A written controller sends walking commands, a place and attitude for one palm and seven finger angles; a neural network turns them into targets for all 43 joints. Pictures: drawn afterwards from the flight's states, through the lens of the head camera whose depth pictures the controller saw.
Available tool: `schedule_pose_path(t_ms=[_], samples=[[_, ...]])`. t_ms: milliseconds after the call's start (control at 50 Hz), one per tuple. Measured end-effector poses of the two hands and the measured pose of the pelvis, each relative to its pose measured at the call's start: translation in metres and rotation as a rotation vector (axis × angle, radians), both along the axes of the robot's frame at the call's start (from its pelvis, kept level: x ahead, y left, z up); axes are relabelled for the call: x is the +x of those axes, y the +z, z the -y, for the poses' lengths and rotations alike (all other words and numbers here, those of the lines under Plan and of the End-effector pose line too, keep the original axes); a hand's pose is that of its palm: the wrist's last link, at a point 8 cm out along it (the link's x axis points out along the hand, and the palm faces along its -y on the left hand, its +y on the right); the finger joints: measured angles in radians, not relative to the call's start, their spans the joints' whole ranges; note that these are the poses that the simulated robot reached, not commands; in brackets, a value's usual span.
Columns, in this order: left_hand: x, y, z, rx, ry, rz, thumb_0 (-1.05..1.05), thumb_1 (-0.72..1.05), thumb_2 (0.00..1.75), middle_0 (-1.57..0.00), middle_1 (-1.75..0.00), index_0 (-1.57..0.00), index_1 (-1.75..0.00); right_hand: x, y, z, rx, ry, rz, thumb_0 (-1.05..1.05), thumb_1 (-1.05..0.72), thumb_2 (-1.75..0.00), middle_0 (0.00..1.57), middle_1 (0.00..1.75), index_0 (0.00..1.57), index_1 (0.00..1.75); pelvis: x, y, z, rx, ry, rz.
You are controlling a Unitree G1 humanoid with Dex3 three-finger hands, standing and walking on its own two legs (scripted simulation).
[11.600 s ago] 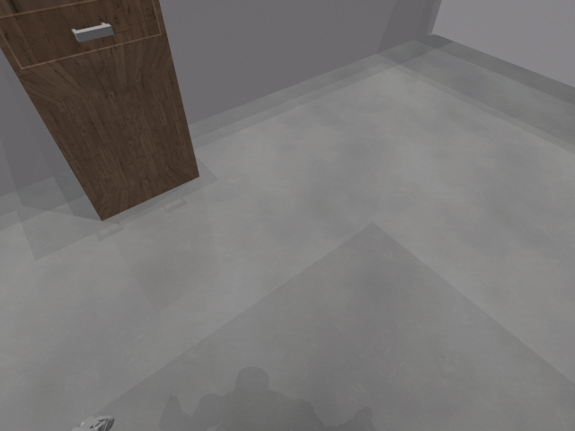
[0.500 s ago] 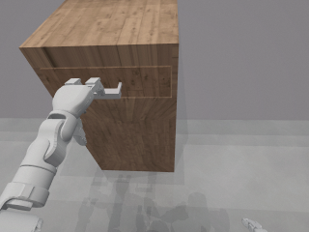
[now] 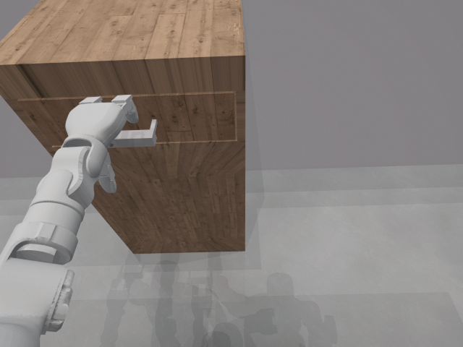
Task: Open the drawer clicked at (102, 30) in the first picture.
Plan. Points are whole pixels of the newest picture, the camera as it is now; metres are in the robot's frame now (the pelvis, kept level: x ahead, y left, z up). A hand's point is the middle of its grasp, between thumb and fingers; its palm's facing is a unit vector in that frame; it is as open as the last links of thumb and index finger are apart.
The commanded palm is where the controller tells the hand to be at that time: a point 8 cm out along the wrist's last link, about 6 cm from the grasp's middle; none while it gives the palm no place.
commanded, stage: move the hooked fingers above the handle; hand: left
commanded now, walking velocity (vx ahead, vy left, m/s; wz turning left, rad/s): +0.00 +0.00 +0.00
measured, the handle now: (131, 131) +0.55 +0.24 +0.04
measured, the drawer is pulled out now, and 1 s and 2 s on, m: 0.00 0.00 0.00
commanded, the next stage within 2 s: lower the fingers behind the handle in 1.04 s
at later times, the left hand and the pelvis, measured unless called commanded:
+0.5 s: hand (117, 127) +0.50 +0.24 +0.10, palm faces -0.05 -0.04 -1.00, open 13.8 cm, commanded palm +0.48 +0.24 +0.16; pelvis +0.01 +0.01 -0.01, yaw -2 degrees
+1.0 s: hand (118, 127) +0.49 +0.23 +0.10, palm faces -0.05 -0.02 -1.00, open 13.8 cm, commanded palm +0.48 +0.23 +0.16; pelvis +0.00 +0.01 -0.01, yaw -1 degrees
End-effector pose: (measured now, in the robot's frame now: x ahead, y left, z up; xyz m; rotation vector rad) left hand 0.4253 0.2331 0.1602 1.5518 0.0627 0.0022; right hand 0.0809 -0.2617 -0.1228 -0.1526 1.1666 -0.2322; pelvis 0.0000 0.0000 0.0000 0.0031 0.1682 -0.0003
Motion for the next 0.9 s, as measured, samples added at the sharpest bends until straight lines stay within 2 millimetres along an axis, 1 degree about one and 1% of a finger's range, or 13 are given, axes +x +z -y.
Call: schedule_pose_path(t_ms=[80, 240, 380, 460, 580, 640, 740, 900], samples=[[0.013, -0.002, -0.002, 0.007, 0.008, -0.02, 0.0, -0.49, 0.3, -0.32, -1.2, -0.32, -1.2, -0.015, -0.002, 0.005, -0.012, -0.024, -0.046, 0.0, -0.91, -0.9, 0.2, 0.3, 0.2, 0.3, 0.002, -0.001, 0.0, -0.002, 0.0, -0.02], [0.036, -0.005, 0.009, -0.021, -0.032, -0.007, 0.0, -0.49, 0.3, -0.32, -1.2, -0.32, -1.2, -0.046, -0.004, 0.011, -0.029, -0.076, -0.138, 0.0, -0.91, -0.9, 0.2, 0.3, 0.2, 0.3, 0.007, -0.004, -0.001, -0.006, -0.011, -0.054], [0.052, -0.01, 0.0, -0.013, 0.019, -0.012, 0.0, -0.49, 0.3, -0.32, -1.2, -0.32, -1.2, -0.066, -0.004, 0.009, -0.033, -0.117, -0.179, 0.0, -0.91, -0.9, 0.2, 0.3, 0.2, 0.3, 0.008, -0.006, -0.004, -0.01, -0.02, -0.082], [0.055, -0.009, -0.005, -0.017, 0.021, -0.014, 0.0, -0.49, 0.3, -0.32, -1.2, -0.32, -1.2, -0.074, -0.002, 0.006, -0.037, -0.132, -0.195, 0.0, -0.91, -0.9, 0.2, 0.3, 0.2, 0.3, 0.009, -0.006, -0.006, -0.013, -0.025, -0.091], [0.053, -0.01, -0.008, -0.014, 0.003, -0.02, 0.0, -0.49, 0.3, -0.32, -1.2, -0.32, -1.2, -0.076, -0.002, 0.0, -0.034, -0.136, -0.203, 0.0, -0.91, -0.9, 0.2, 0.3, 0.2, 0.3, 0.009, -0.006, -0.01, -0.017, -0.025, -0.088], [0.052, -0.012, -0.007, -0.016, -0.009, -0.017, 0.0, -0.49, 0.3, -0.32, -1.2, -0.32, -1.2, -0.074, -0.002, -0.002, -0.034, -0.13, -0.196, 0.0, -0.91, -0.9, 0.2, 0.3, 0.2, 0.3, 0.007, -0.006, -0.012, -0.018, -0.023, -0.089], [0.05, -0.008, -0.003, -0.022, -0.021, 0.014, 0.0, -0.49, 0.3, -0.32, -1.2, -0.32, -1.2, -0.067, -0.004, -0.006, -0.028, -0.119, -0.168, 0.0, -0.91, -0.9, 0.2, 0.3, 0.2, 0.3, 0.005, -0.007, -0.014, -0.02, -0.021, -0.089], [0.051, -0.006, -0.005, 0.0, 0.032, 0.0, 0.0, -0.49, 0.3, -0.32, -1.2, -0.32, -1.2, -0.061, -0.005, -0.009, -0.02, -0.109, -0.129, 0.0, -0.91, -0.9, 0.2, 0.3, 0.2, 0.3, 0.0, -0.008, -0.013, -0.021, -0.021, -0.087]])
